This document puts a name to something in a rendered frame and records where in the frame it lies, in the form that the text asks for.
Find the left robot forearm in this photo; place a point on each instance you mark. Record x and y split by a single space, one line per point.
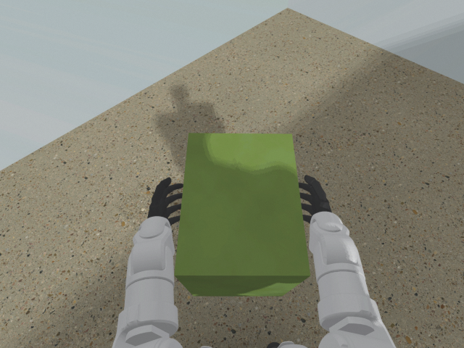
149 312

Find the right robot hand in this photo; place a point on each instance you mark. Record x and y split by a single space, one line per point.
317 199

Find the left robot hand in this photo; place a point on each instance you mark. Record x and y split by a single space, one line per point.
160 201

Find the right robot forearm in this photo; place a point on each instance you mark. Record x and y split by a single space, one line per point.
345 303

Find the robot right upper arm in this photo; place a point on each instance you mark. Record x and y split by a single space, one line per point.
344 339

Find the carton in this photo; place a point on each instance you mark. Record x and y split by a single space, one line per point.
241 230

